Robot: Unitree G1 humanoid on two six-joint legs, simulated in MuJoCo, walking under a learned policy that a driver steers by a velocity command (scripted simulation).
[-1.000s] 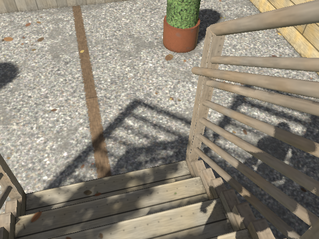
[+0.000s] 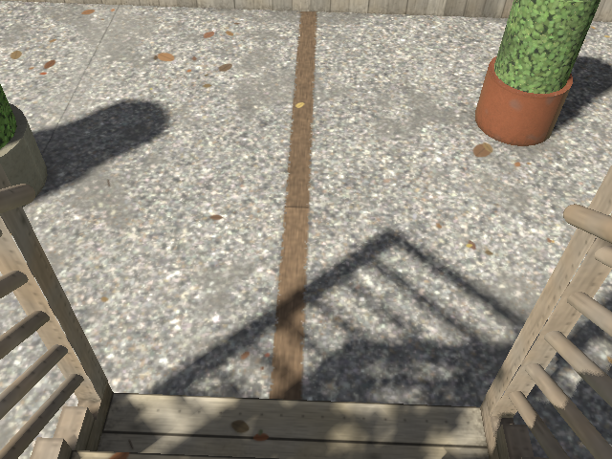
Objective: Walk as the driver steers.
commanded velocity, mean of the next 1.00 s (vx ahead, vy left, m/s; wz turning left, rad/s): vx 0.50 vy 0.00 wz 0.01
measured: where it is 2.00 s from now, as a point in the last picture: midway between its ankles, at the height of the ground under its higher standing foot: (331, 358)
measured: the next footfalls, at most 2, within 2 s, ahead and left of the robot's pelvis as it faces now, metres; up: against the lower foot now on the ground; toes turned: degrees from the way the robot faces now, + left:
right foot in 0.30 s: +0.27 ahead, -0.17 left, -0.19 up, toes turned -3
left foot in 0.82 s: +0.53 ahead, +0.01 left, -0.38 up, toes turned +6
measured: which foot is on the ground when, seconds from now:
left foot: down 0.00-0.30, up 0.32-0.80, down 0.82-1.00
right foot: up 0.00-0.28, down 0.30-0.82, up 0.84-1.00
